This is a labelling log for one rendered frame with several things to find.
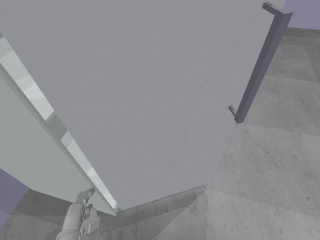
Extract fridge door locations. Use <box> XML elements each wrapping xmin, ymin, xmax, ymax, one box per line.
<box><xmin>0</xmin><ymin>0</ymin><xmax>286</xmax><ymax>211</ymax></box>

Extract handle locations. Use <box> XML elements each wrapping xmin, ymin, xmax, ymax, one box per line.
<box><xmin>228</xmin><ymin>2</ymin><xmax>294</xmax><ymax>124</ymax></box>

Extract robot left hand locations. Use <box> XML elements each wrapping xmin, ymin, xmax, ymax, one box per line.
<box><xmin>62</xmin><ymin>187</ymin><xmax>100</xmax><ymax>237</ymax></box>

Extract left robot forearm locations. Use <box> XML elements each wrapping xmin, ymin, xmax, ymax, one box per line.
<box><xmin>55</xmin><ymin>228</ymin><xmax>81</xmax><ymax>240</ymax></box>

